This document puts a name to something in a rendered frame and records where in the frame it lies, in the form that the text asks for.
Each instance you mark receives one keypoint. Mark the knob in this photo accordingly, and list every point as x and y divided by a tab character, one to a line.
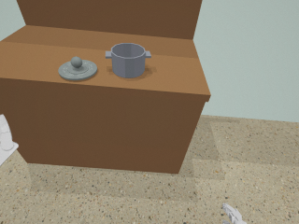
76	62

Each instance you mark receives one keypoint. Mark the table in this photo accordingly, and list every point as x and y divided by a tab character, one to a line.
142	124

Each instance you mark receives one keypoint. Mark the pot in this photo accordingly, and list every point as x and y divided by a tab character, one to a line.
128	59

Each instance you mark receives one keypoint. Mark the lid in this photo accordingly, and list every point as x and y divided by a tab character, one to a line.
69	72

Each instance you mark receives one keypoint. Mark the right robot hand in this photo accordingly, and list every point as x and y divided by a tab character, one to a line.
233	215

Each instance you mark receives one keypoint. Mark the left robot hand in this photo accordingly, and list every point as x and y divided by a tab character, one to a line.
7	146

